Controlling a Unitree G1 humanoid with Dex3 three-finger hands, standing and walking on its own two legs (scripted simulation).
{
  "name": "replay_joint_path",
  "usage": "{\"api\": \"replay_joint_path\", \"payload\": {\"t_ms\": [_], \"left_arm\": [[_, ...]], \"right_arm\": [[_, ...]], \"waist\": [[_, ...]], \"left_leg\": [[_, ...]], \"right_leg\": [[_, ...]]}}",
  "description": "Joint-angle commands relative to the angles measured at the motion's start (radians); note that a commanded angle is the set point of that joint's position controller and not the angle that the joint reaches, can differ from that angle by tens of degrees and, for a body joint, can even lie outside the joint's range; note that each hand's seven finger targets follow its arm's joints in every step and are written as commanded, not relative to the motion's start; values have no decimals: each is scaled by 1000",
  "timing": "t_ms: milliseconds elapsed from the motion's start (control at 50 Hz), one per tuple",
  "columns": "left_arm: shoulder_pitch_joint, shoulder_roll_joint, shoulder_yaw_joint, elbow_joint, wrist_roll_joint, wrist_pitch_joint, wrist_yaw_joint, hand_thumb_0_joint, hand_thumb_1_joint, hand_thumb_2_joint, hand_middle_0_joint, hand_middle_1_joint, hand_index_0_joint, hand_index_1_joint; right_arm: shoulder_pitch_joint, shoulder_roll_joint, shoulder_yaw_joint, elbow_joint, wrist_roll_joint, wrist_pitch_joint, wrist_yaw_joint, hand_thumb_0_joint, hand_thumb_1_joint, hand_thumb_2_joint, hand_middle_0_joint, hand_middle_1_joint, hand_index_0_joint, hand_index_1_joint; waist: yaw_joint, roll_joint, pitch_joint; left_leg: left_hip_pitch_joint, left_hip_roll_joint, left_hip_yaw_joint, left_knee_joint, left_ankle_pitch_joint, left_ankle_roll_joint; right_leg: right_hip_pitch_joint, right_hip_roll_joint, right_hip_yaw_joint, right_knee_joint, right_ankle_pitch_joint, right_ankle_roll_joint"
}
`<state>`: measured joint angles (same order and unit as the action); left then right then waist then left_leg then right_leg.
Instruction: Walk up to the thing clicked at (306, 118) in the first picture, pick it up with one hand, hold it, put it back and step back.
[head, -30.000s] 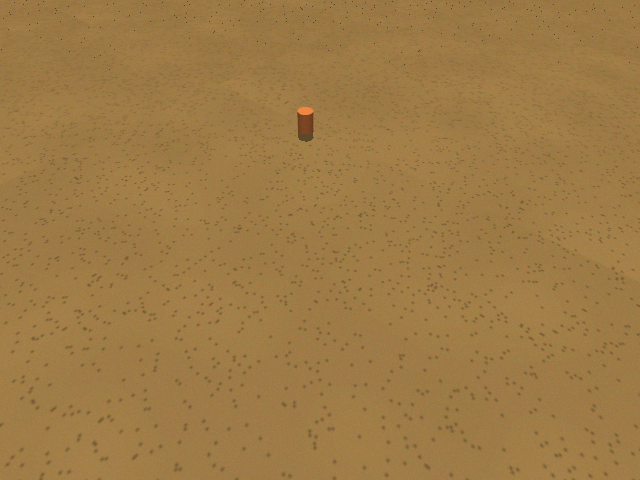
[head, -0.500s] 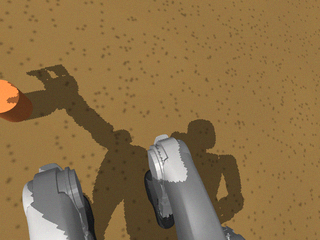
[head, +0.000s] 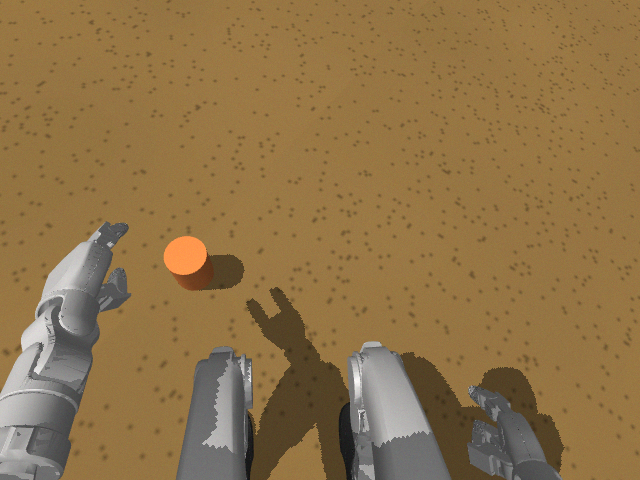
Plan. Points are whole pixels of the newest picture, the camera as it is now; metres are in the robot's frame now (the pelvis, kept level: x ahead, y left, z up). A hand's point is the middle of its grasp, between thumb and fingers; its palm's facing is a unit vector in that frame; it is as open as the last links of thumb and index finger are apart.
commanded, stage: home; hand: left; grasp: from above
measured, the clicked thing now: (190, 264) +0.53 +0.24 -0.45
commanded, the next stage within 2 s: none
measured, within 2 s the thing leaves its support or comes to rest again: neither
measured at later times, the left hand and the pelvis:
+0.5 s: hand (91, 359) +0.26 +0.19 +0.09, palm faces +0.10 -0.97 -0.24, open 7.4 cm; pelvis +0.05 -0.01 +0.17, yaw +3 degrees
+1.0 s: hand (49, 420) +0.22 +0.18 +0.15, palm faces +0.14 -0.97 -0.19, open 7.4 cm; pelvis +0.07 -0.01 +0.20, yaw +5 degrees
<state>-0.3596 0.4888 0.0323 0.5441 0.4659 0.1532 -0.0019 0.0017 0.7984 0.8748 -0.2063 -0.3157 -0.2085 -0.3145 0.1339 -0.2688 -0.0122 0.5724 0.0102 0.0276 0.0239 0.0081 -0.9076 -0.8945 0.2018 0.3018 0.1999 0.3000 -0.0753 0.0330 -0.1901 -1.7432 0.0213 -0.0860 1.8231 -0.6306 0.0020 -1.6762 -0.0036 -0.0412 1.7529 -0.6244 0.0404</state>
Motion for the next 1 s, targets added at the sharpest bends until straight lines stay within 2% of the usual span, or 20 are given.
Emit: {"api": "replay_joint_path", "payload": {"t_ms": [0, 60, 180, 220, 280, 300, 340, 380, 420, 500, 520, 560, 620, 760, 800, 920, 980], "left_arm": [[-163, 119, 55, -291, -121, 3, 58, 0, 896, 899, -200, -298, -200, -299], [-38, 78, 69, -305, -193, 37, 80, 0, 899, 900, -200, -298, -200, -299], [142, 14, 83, -391, -339, 95, 98, 0, 900, 900, -200, -298, -200, -299], [197, -12, 84, -440, -370, 111, 97, 0, 900, 900, -200, -299, -200, -299], [340, -67, 74, -484, -423, 153, 96, 0, 900, 900, -200, -299, -200, -299], [354, -65, 89, -499, -440, 166, 97, 0, 900, 900, -200, -299, -200, -299], [400, -100, 81, -559, -471, 191, 95, 0, 900, 900, -200, -299, -200, -299], [479, -128, 78, -585, -497, 210, 93, 0, 900, 900, -200, -300, -200, -300], [541, -128, 89, -642, -516, 223, 91, 0, 900, 900, -200, -300, -200, -299], [664, -159, 77, -740, -536, 244, 81, 0, 900, 900, -200, -300, -200, -300], [695, -157, 85, -763, -536, 246, 80, 0, 900, 900, -200, -300, -200, -300], [748, -165, 75, -819, -538, 249, 71, 0, 900, 900, -200, -301, -200, -300], [827, -173, 69, -832, -531, 258, 61, 0, 900, 900, -200, -300, -200, -300], [846, -175, 54, -858, -522, 258, 31, 0, 900, 900, -200, -300, -200, -300], [817, -174, 56, -851, -517, 256, 26, 0, 900, 900, -200, -300, -200, -300], [826, -160, 69, -870, -515, 246, 22, 0, 900, 900, -200, -299, -200, -299], [835, -161, 65, -861, -510, 243, 25, 0, 899, 900, -200, -300, -200, -300]], "right_arm": [[100, -158, -59, -72, 14, -71, -43, 0, -899, -900, 200, 300, 200, 300], [62, -139, -43, -83, 23, -99, -64, 0, -899, -900, 200, 300, 200, 300], [34, -107, -23, -106, 27, -142, -97, 0, -899, -900, 200, 300, 200, 300], [38, -100, -21, -113, 26, -153, -108, 0, -899, -900, 200, 300, 200, 300], [51, -84, -5, -133, 29, -166, -127, 0, -900, -900, 200, 300, 200, 300], [51, -83, -3, -133, 29, -170, -134, 0, -900, -900, 200, 300, 200, 300], [67, -77, 2, -140, 31, -180, -152, 0, -900, -900, 200, 300, 200, 300], [76, -73, 9, -145, 31, -193, -166, 0, -900, -900, 200, 300, 200, 300], [90, -72, 11, -160, 29, -204, -181, 0, -900, -900, 200, 300, 200, 300], [108, -61, 12, -186, 24, -230, -204, 0, -901, -900, 200, 299, 200, 299], [110, -60, 9, -191, 21, -237, -209, 0, -901, -900, 200, 300, 200, 299], [114, -56, 8, -195, 17, -250, -215, 0, -901, -899, 200, 299, 200, 299], [115, -54, 5, -210, 14, -263, -223, 0, -901, -899, 200, 299, 200, 299], [98, -67, -4, -214, 4, -299, -227, 0, -900, -900, 200, 300, 200, 300], [95, -67, -2, -215, 2, -309, -228, 0, -900, -900, 200, 300, 200, 300], [95, -73, -8, -208, -3, -327, -224, 0, -900, -900, 200, 300, 200, 300], [93, -72, -6, -201, -6, -329, -222, 0, -900, -900, 200, 300, 200, 300]], "waist": [[-44, 137, -477], [-29, 106, -426], [-20, 73, -354], [-11, 84, -349], [-9, 51, -295], [0, 54, -274], [-7, 62, -263], [-7, 51, -221], [4, 64, -209], [9, 47, -149], [9, 44, -145], [12, 48, -143], [16, 6, -101], [17, 0, -12], [12, -21, 6], [23, 7, -71], [25, 12, -67]], "left_leg": [[567, -1, -26, -402, 23, 15], [630, -3, -23, -469, 39, 15], [750, -7, -9, -596, 101, 17], [808, -4, -10, -640, 141, 13], [853, -9, -9, -709, 157, 14], [866, -9, -6, -732, 146, 15], [923, -8, -4, -774, 188, 11], [957, -6, -7, -813, 218, 7], [1007, -9, 7, -847, 261, 7], [1067, -17, 27, -906, 303, 11], [1079, -18, 32, -913, 317, 12], [1110, -16, 30, -930, 360, 9], [1119, -23, 36, -944, 376, 16], [1134, -20, 40, -987, 327, 15], [1128, -23, 43, -984, 304, 18], [1166, -28, 51, -962, 372, 15], [1168, -30, 50, -960, 382, 15]], "right_leg": [[323, 21, -19, -317, 95, -64], [412, 22, -5, -391, 103, -63], [602, 19, 17, -548, 149, -60], [655, 19, 14, -584, 181, -61], [761, 20, 16, -670, 197, -57], [782, 19, 19, -696, 191, -55], [833, 21, 15, -737, 225, -56], [873, 23, 8, -773, 251, -53], [920, 24, 3, -811, 287, -52], [996, 26, -2, -895, 317, -49], [1010, 28, -3, -908, 326, -49], [1039, 30, -11, -920, 359, -48], [1062, 29, -13, -951, 375, -44], [1039, 29, -33, -976, 313, -40], [1035, 24, -29, -983, 296, -36], [1074, 19, -18, -972, 367, -33], [1084, 19, -19, -972, 380, -33]]}}
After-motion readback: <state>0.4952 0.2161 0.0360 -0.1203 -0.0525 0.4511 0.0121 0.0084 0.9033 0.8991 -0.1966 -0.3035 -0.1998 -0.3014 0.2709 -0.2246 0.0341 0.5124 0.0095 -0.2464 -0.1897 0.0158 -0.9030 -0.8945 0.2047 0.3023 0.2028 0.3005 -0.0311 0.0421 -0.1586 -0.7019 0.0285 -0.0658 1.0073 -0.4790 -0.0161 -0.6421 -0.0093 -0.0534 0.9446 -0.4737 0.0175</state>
